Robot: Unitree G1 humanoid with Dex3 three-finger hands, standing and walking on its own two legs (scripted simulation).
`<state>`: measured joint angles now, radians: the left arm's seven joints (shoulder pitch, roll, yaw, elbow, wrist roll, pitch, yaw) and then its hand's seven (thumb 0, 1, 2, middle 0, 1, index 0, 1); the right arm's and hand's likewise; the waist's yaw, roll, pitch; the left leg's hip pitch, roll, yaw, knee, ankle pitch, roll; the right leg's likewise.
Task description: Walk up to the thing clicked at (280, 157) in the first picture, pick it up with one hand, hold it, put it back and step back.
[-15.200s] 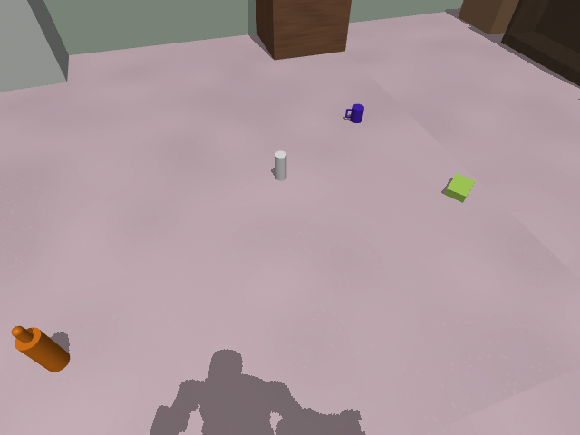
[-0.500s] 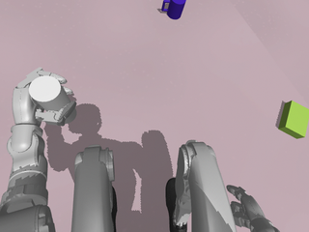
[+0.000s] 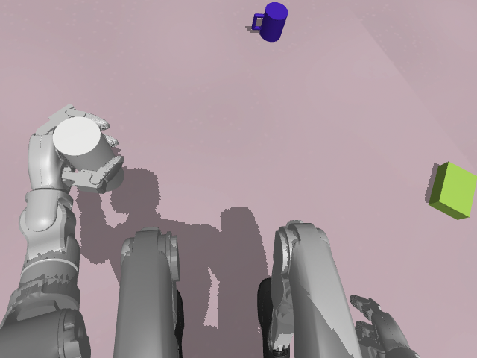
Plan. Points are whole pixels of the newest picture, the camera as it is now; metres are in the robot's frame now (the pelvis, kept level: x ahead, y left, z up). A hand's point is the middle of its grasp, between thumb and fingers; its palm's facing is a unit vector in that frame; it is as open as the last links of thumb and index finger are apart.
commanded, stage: lift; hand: left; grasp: from the side
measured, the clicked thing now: (94, 159) +0.43 +0.23 -0.05
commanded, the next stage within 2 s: hold in 1.96 s
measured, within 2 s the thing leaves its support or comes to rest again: neither
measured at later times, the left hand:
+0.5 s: hand (68, 136) +0.41 +0.22 +0.08, palm faces +0.06 -1.00 -0.02, open 8.3 cm
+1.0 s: hand out of the picture +0.39 +0.21 +0.25, palm faces +0.10 -0.99 -0.03, open 8.3 cm
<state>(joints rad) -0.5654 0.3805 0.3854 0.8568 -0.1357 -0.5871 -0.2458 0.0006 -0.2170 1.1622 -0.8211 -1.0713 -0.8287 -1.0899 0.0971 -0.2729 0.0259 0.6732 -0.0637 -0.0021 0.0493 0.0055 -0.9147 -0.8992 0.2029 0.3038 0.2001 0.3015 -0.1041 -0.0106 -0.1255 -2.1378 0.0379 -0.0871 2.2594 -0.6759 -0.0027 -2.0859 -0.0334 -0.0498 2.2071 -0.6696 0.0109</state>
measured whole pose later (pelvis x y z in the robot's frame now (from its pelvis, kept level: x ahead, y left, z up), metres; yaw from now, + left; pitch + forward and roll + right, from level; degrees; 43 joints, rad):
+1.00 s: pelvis +0.04 +0.00 +0.23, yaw +3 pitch +24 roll -4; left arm -0.15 0.28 0.19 0.28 -0.20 -0.27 -0.13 0.00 -0.22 1.16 -0.83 -1.06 -0.84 -1.08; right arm 0.16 -0.23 0.00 0.60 0.05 -0.06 -0.05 0.01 -0.90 -0.89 0.20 0.30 0.20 0.30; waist -0.04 0.02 -0.17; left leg -1.33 0.05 -0.05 1.52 -0.61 -0.01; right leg -1.29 -0.03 -0.06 1.47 -0.59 0.01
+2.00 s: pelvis +0.08 +0.00 +0.34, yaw +3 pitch +10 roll -2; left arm -0.15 0.23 0.16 0.46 -0.21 -0.34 -0.19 0.00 -0.22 1.16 -0.82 -1.06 -0.83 -1.08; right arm 0.23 -0.22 0.01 0.66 0.02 -0.05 -0.07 0.01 -0.89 -0.89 0.20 0.30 0.20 0.30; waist -0.03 0.00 -0.05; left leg -0.68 0.05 0.00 0.96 -0.45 -0.01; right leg -0.65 -0.02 -0.04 0.91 -0.43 0.02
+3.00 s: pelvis +0.09 +0.00 +0.36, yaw +4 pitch +5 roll -1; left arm -0.13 0.21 0.15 0.48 -0.20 -0.35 -0.19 0.00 -0.21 1.16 -0.82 -1.07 -0.83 -1.09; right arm 0.22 -0.22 0.00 0.67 0.01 -0.04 -0.06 0.01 -0.90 -0.90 0.20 0.30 0.20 0.30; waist -0.02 0.00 -0.02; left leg -0.51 0.04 0.01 0.81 -0.39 -0.01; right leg -0.49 -0.02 -0.04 0.78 -0.38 0.01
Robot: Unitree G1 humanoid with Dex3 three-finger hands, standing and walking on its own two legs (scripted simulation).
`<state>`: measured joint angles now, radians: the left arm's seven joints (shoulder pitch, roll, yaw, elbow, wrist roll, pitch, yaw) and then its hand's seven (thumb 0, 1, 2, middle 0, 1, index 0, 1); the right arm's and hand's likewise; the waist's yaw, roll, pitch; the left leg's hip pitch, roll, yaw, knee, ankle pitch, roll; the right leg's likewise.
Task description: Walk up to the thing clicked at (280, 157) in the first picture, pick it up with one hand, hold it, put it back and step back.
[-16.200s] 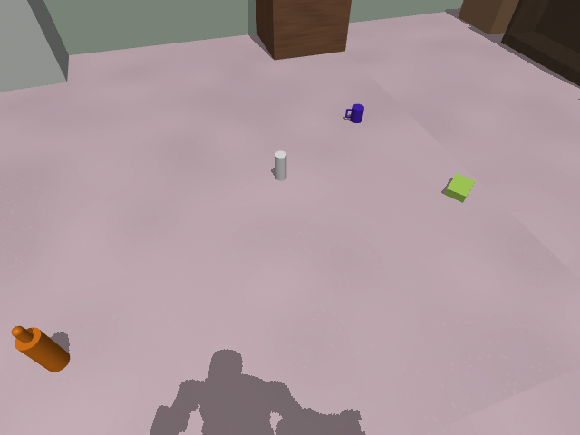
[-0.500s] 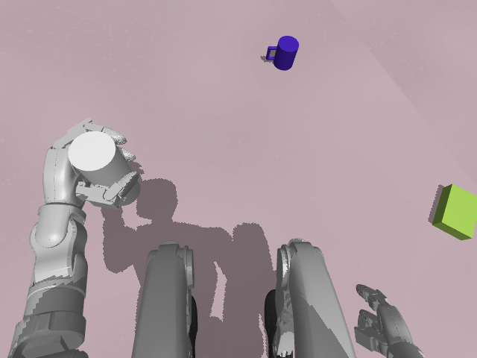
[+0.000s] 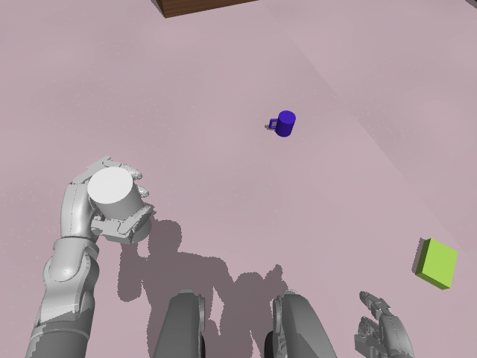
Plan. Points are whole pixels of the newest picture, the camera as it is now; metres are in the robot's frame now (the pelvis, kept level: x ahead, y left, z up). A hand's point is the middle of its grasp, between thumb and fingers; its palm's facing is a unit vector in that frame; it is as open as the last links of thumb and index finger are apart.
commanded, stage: lift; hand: left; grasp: from the side
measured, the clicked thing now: (124, 209) +0.36 +0.20 +0.01
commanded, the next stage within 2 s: hold in 0.96 s
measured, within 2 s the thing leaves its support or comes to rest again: neither
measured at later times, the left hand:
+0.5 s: hand (113, 174) +0.36 +0.18 +0.11, palm faces +0.02 -1.00 -0.01, open 8.3 cm
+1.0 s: hand (111, 152) +0.37 +0.17 +0.15, palm faces +0.01 -1.00 +0.01, open 8.3 cm
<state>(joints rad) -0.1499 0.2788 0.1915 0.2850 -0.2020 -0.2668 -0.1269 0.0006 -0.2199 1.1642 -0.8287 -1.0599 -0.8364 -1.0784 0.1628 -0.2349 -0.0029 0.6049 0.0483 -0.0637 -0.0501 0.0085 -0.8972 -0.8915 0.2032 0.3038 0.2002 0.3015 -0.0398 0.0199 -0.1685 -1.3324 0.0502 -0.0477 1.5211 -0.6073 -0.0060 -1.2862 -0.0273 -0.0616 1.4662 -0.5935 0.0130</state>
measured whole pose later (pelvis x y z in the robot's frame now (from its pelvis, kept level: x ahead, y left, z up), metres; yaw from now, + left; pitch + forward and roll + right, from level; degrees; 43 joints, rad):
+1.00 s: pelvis +0.04 +0.00 +0.12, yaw +1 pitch +10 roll -2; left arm -0.15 0.23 0.16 0.46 -0.21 -0.34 -0.19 0.00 -0.22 1.16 -0.82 -1.06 -0.83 -1.08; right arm 0.23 -0.22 0.01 0.66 0.02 -0.05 -0.07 0.01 -0.89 -0.89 0.20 0.30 0.20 0.30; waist -0.03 0.00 -0.05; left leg -0.68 0.05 0.00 0.96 -0.45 -0.01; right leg -0.65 -0.02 -0.04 0.91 -0.43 0.02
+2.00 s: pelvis +0.04 +0.00 +0.14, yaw +1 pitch +5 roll -1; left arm -0.13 0.21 0.15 0.48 -0.20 -0.35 -0.19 0.00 -0.21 1.16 -0.82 -1.07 -0.83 -1.09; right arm 0.22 -0.22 0.00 0.67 0.01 -0.04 -0.06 0.01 -0.90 -0.90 0.20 0.30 0.20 0.30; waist -0.02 0.00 -0.02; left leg -0.51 0.04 0.01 0.81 -0.39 -0.01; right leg -0.49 -0.02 -0.04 0.78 -0.38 0.01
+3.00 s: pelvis +0.04 +0.00 +0.14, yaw +1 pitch +5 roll -1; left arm -0.15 0.20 0.14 0.50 -0.19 -0.36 -0.17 0.00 -0.21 1.15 -0.82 -1.07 -0.82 -1.09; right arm 0.24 -0.22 0.00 0.68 0.02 -0.05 -0.04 0.01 -0.90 -0.90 0.20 0.30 0.20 0.30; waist -0.02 0.00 -0.01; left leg -0.50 0.04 0.01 0.80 -0.38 0.00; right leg -0.48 -0.02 -0.03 0.76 -0.37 0.02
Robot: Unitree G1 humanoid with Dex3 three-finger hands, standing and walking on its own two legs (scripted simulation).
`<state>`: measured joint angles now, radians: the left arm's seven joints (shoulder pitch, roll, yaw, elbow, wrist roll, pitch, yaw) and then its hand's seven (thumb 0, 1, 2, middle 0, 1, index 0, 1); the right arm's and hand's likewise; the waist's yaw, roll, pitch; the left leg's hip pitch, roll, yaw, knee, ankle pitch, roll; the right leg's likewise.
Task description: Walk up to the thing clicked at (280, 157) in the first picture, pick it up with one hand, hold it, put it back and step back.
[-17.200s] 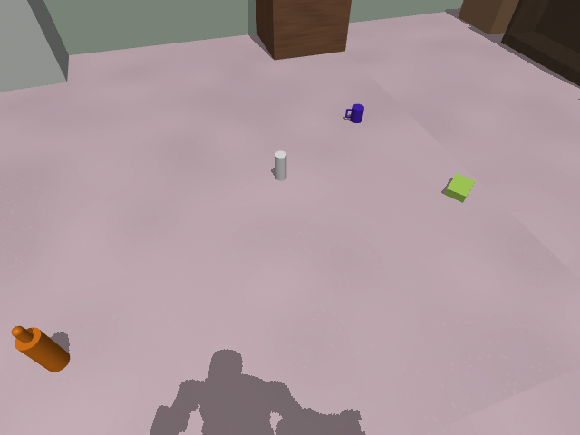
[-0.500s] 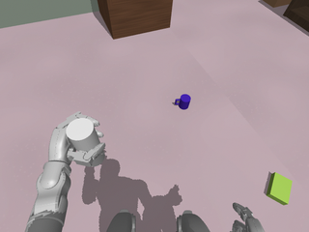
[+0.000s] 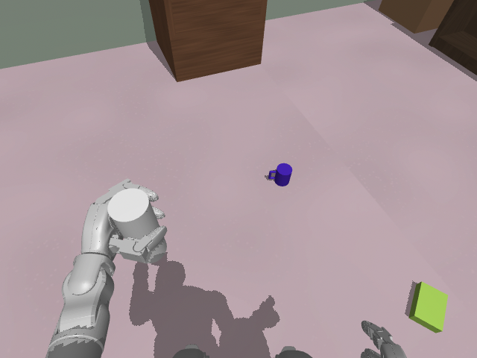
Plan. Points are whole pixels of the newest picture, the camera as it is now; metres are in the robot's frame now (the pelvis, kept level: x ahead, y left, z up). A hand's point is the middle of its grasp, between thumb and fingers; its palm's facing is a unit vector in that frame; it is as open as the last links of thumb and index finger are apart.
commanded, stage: hold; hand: left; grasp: from the side
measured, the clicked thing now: (141, 229) +0.33 +0.18 +0.02
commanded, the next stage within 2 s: none
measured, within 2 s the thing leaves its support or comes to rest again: neither
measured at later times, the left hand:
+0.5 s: hand (141, 220) +0.33 +0.17 +0.06, palm faces -0.01 -1.00 +0.01, open 8.3 cm
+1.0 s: hand (142, 219) +0.33 +0.16 +0.06, palm faces -0.01 -1.00 +0.01, open 8.3 cm
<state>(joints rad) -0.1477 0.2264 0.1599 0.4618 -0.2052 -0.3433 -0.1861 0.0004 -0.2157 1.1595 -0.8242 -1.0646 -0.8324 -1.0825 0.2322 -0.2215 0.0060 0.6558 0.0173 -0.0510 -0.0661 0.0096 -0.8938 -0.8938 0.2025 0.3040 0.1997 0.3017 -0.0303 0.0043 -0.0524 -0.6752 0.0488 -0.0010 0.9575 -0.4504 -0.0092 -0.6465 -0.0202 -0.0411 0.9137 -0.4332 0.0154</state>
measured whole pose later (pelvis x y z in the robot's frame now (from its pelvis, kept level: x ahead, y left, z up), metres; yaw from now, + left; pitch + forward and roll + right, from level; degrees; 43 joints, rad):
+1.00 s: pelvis +0.00 +0.00 +0.02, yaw +0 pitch +5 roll -1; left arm -0.13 0.21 0.15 0.48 -0.20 -0.35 -0.19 0.00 -0.21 1.16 -0.82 -1.07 -0.83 -1.09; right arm 0.22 -0.22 0.00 0.67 0.01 -0.04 -0.06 0.01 -0.90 -0.90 0.20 0.30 0.20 0.30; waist -0.02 0.00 -0.02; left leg -0.51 0.04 0.01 0.81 -0.39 -0.01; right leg -0.49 -0.02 -0.04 0.78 -0.38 0.01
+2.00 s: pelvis +0.00 +0.00 +0.02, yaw +0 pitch +5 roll -1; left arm -0.15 0.20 0.14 0.50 -0.19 -0.36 -0.17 0.00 -0.21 1.15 -0.82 -1.07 -0.82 -1.09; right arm 0.24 -0.22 0.00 0.68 0.02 -0.05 -0.04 0.01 -0.90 -0.90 0.20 0.30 0.20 0.30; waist -0.02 0.00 -0.01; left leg -0.50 0.04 0.01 0.80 -0.38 0.00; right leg -0.48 -0.02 -0.03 0.76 -0.37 0.02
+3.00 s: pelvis +0.00 +0.00 +0.01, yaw +0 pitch +7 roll -1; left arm -0.18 0.20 0.15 0.59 -0.18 -0.41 -0.17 0.00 -0.20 1.14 -0.81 -1.08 -0.82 -1.09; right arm 0.22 -0.22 -0.01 0.68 0.01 -0.06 -0.03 0.01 -0.88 -0.90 0.20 0.30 0.20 0.30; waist -0.03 0.00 -0.02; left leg -0.57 0.04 0.01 0.85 -0.40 0.00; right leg -0.55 -0.03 -0.04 0.81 -0.38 0.02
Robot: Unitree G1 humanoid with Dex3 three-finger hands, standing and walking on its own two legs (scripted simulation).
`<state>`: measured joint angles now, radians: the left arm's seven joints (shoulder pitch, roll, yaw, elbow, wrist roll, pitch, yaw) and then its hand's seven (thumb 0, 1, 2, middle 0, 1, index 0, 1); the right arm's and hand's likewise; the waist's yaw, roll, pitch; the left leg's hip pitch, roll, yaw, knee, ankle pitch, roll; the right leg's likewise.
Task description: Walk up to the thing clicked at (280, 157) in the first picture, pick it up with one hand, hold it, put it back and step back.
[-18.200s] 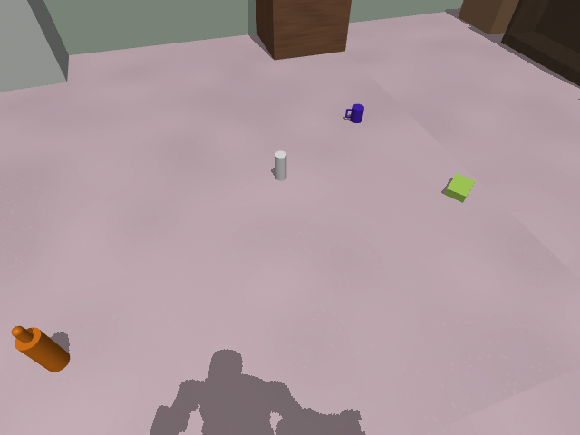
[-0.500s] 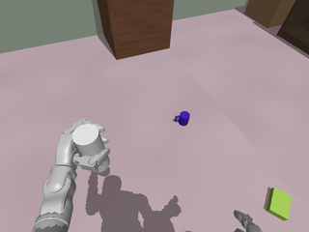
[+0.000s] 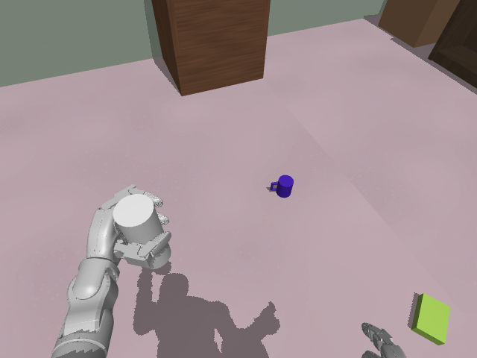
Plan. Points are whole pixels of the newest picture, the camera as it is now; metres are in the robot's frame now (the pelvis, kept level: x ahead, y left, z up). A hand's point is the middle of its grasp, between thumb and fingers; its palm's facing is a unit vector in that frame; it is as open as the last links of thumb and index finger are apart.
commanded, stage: hold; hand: left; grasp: from the side
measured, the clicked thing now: (145, 234) +0.32 +0.17 +0.02
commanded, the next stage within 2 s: crouch in 1.66 s
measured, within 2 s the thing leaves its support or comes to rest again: neither
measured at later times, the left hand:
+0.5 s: hand (145, 230) +0.32 +0.17 +0.04, palm faces +0.00 -1.00 +0.01, open 8.3 cm
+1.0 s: hand (145, 230) +0.32 +0.17 +0.05, palm faces -0.01 -1.00 +0.01, open 8.3 cm
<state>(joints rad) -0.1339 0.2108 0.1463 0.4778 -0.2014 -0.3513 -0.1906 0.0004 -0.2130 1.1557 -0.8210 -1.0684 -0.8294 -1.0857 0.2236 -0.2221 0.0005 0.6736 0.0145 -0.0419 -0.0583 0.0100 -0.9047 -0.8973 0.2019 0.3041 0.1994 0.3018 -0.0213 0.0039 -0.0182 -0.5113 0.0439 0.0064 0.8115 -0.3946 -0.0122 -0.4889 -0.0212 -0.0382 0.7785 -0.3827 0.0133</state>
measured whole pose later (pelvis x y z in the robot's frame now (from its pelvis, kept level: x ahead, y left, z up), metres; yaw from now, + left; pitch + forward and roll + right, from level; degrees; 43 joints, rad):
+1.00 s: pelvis -0.01 +0.01 +0.00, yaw +0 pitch +5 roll -1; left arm -0.15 0.20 0.14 0.50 -0.19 -0.36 -0.17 0.00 -0.21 1.15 -0.82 -1.07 -0.82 -1.09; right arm 0.24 -0.22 0.00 0.68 0.02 -0.05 -0.04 0.01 -0.90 -0.90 0.20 0.30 0.20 0.30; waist -0.02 0.00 -0.01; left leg -0.50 0.04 0.01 0.80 -0.38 0.00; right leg -0.48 -0.02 -0.03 0.76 -0.37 0.02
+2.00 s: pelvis -0.01 +0.00 -0.01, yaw +0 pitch +7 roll -1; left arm -0.18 0.20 0.15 0.59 -0.18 -0.41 -0.17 0.00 -0.20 1.14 -0.81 -1.08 -0.82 -1.09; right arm 0.22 -0.22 -0.01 0.68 0.01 -0.06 -0.03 0.01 -0.88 -0.90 0.20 0.30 0.20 0.30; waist -0.03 0.00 -0.02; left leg -0.57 0.04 0.01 0.85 -0.40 0.00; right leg -0.55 -0.03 -0.04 0.81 -0.38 0.02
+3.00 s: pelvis -0.09 +0.00 -0.36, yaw -3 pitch +31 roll -4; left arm -0.65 0.39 0.41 1.11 -0.10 -0.78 -0.24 0.00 -0.21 1.15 -0.82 -1.07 -0.83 -1.08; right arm 0.10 -0.26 0.04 0.74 -0.11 -0.06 0.09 0.01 -0.91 -0.91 0.20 0.30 0.20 0.30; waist -0.14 -0.03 -0.10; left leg -2.13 0.03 -0.09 2.25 -0.67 -0.01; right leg -2.09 -0.03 -0.05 2.21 -0.67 0.01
